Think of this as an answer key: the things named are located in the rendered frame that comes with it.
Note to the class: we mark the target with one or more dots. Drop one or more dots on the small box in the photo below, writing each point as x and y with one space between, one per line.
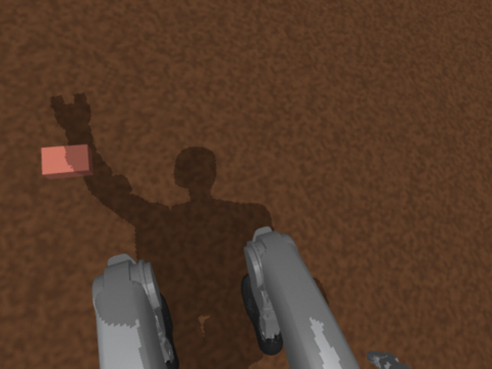
67 161

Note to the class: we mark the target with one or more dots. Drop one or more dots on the left robot foot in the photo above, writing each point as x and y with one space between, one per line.
173 363

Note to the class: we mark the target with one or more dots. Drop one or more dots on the right robot hand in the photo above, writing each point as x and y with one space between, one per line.
385 360

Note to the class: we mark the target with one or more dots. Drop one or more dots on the right robot foot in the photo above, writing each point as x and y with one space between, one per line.
267 346

